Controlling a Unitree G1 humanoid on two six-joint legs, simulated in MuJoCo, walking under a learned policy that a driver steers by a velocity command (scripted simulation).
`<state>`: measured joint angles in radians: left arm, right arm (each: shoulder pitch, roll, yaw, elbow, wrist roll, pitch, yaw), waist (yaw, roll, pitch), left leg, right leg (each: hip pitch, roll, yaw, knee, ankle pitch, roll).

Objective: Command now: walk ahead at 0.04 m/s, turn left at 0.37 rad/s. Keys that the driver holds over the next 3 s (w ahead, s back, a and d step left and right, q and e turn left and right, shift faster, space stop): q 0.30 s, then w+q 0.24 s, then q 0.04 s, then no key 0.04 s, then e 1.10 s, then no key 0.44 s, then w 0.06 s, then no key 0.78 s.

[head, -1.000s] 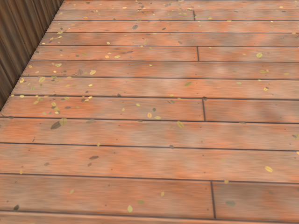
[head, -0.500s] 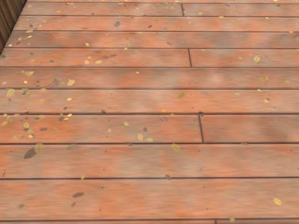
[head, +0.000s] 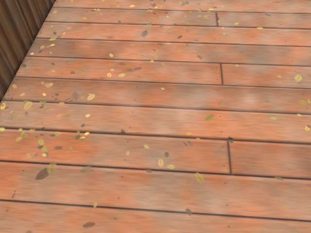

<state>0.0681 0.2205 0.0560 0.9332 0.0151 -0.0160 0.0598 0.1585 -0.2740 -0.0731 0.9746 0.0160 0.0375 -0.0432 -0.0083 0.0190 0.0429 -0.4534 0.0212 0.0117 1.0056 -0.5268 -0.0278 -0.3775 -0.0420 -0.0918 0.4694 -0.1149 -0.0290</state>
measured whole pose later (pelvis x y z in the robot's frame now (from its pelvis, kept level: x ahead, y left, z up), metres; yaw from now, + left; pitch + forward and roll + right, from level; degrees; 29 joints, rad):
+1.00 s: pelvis +0.11 +0.06 +0.00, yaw +15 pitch +2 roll +0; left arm 0.18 0.29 0.07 0.91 -0.02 -0.01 0.02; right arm 0.12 -0.27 -0.07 0.75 -0.01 -0.01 -0.05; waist 0.04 -0.02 0.05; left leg -0.29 -0.01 -0.02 0.48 -0.21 0.01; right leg -0.30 0.04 0.11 0.67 -0.45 0.02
